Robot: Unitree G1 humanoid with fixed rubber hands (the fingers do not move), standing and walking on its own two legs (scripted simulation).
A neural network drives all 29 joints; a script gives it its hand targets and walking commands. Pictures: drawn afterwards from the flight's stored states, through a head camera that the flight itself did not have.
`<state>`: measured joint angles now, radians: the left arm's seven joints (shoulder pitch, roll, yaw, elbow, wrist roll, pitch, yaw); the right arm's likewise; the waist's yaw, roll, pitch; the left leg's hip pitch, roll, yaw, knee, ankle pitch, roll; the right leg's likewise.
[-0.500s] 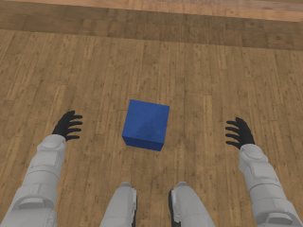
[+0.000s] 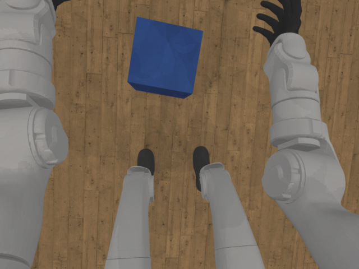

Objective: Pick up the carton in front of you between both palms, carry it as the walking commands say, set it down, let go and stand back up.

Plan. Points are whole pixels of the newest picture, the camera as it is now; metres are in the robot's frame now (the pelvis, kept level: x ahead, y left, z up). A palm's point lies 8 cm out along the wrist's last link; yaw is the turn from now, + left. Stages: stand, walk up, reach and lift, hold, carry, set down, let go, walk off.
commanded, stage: reach and lift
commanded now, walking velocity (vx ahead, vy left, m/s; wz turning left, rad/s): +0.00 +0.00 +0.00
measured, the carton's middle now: (164, 64) +0.56 +0.01 -0.55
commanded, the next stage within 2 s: none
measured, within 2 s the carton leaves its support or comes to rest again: leaves its support in 1.84 s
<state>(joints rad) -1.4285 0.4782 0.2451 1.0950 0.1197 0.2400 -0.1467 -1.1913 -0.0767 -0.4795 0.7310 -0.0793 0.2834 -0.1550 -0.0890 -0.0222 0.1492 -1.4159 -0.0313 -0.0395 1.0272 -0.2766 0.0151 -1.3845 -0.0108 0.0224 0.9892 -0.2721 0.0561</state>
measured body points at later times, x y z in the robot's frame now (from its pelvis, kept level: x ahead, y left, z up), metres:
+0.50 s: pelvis +0.03 -0.01 -0.11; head +0.40 +0.02 +0.15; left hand +0.59 +0.19 -0.30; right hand +0.54 -0.19 -0.28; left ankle +0.08 +0.11 -0.64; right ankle +0.08 -0.16 -0.63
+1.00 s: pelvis -0.04 +0.00 -0.28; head +0.36 +0.01 -0.09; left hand +0.58 +0.18 -0.48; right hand +0.52 -0.18 -0.48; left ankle +0.08 +0.11 -0.64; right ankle +0.08 -0.15 -0.64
